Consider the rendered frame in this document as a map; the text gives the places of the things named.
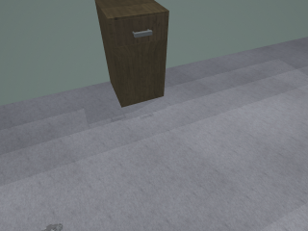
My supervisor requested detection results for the handle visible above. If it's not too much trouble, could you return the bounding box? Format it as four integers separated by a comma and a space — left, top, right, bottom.
132, 29, 153, 38

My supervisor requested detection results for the cabinet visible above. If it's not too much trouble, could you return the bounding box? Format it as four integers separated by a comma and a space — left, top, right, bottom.
94, 0, 169, 108

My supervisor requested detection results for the drawer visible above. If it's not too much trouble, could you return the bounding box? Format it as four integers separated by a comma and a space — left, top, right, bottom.
111, 13, 167, 47

